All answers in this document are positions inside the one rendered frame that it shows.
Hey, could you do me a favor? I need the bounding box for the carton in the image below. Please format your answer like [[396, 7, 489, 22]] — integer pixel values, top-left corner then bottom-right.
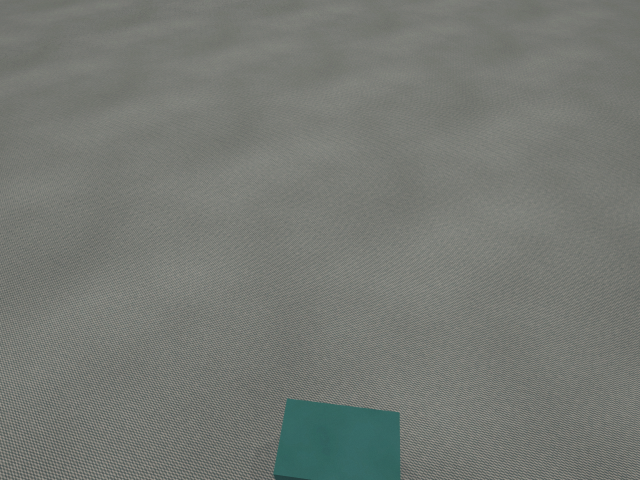
[[273, 398, 400, 480]]

